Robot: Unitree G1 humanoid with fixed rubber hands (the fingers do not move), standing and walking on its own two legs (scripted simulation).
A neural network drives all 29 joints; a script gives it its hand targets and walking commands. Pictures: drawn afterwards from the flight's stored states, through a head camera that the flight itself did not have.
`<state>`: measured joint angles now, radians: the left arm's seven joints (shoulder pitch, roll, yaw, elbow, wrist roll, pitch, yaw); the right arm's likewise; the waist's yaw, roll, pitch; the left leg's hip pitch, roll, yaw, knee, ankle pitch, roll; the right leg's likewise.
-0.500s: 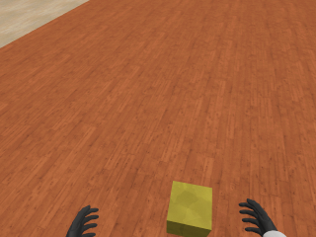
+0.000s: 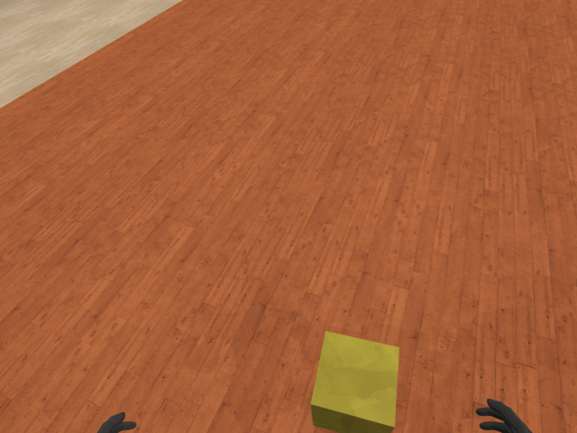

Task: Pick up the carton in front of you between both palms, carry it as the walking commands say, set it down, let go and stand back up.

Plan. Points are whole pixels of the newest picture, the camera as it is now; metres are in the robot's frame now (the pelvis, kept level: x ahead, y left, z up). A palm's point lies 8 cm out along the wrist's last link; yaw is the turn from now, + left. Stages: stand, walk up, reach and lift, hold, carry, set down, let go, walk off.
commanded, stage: stand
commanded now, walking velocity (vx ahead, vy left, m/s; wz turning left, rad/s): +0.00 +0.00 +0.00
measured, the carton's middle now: (354, 388) +0.37 -0.12 -0.64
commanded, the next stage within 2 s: none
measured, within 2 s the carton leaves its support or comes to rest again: neither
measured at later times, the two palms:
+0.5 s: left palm out of the picture +0.09 +0.30 -0.08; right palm out of the picture +0.10 -0.30 -0.10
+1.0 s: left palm out of the picture +0.07 +0.31 -0.09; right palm out of the picture +0.07 -0.30 -0.10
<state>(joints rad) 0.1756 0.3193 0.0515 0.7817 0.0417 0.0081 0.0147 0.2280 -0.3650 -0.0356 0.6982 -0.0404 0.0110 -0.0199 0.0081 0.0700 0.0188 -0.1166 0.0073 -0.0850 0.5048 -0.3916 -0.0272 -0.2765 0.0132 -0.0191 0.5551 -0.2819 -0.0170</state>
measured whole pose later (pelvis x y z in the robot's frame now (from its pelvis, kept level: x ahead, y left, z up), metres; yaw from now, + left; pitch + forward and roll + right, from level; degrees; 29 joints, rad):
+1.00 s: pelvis -0.02 +0.00 +0.01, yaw +0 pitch -2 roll +0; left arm 0.12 0.36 0.04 1.02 0.02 0.00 0.00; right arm 0.20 -0.39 0.00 0.92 -0.03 -0.01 -0.02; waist 0.01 0.04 0.03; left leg -0.05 0.01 -0.09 0.39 -0.30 -0.03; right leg -0.20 0.01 -0.02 0.43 -0.19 -0.02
